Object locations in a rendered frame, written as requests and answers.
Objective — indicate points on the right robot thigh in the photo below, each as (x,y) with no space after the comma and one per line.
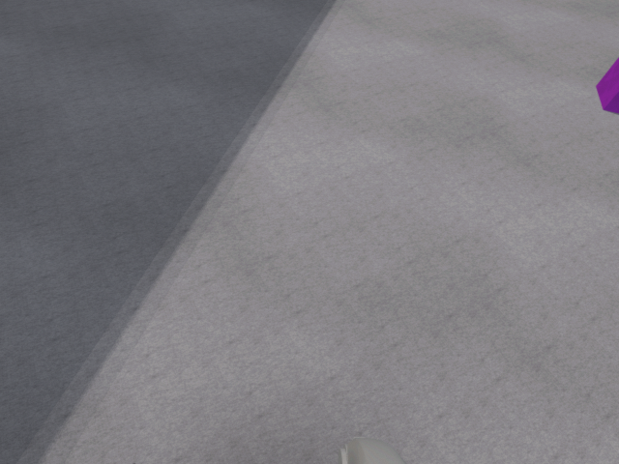
(368,451)

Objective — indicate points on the carton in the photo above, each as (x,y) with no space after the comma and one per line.
(608,89)

